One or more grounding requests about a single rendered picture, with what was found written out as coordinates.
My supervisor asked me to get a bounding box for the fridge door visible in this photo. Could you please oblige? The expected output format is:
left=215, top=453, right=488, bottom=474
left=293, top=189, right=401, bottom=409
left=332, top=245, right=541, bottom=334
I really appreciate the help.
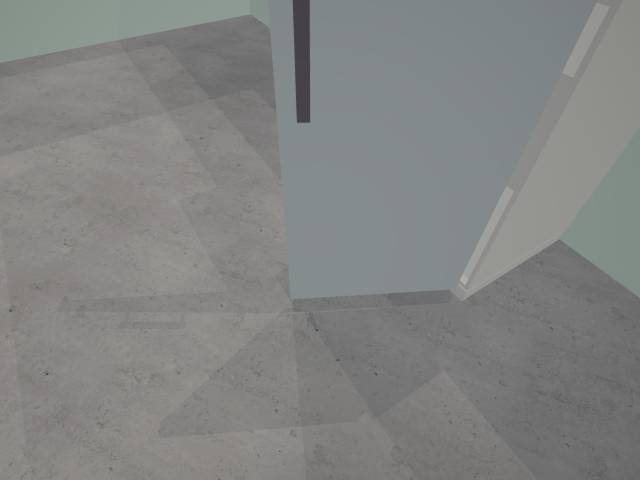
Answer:
left=268, top=0, right=598, bottom=299

